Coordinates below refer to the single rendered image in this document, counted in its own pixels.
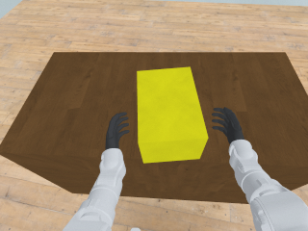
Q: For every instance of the right robot upper arm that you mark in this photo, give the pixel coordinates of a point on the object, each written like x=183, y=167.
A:
x=281, y=211

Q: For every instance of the robot left forearm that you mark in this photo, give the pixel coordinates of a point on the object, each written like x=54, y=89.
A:
x=105, y=193

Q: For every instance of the robot left hand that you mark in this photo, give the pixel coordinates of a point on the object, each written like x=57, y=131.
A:
x=113, y=135

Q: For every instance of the pedestal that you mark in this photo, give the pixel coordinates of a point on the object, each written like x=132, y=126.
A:
x=60, y=131

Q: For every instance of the robot right forearm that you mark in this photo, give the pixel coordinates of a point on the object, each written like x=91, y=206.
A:
x=249, y=175

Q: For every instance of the left robot upper arm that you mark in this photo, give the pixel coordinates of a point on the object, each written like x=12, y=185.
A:
x=88, y=225

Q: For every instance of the carton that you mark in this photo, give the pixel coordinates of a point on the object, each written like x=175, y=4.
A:
x=171, y=126

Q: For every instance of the robot right hand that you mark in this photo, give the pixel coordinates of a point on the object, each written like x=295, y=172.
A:
x=232, y=128

